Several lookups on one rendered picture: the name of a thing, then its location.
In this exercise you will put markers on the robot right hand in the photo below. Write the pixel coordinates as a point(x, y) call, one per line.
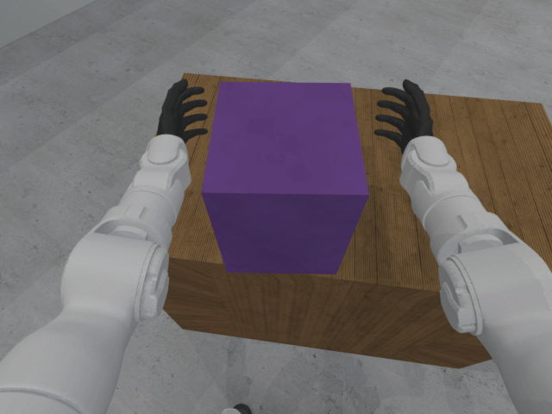
point(416, 114)

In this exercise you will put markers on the right robot forearm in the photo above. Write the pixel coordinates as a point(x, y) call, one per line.
point(450, 213)

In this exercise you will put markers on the robot right upper arm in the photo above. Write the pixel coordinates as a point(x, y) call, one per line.
point(503, 296)

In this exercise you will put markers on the pedestal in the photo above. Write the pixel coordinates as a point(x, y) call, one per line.
point(384, 300)

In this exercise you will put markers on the robot left hand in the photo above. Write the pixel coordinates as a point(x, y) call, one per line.
point(172, 121)

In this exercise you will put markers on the left robot forearm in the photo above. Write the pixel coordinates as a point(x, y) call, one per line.
point(150, 206)

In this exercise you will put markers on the carton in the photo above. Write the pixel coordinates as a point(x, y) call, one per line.
point(285, 182)

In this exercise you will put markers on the robot left upper arm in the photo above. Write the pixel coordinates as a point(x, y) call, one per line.
point(72, 364)

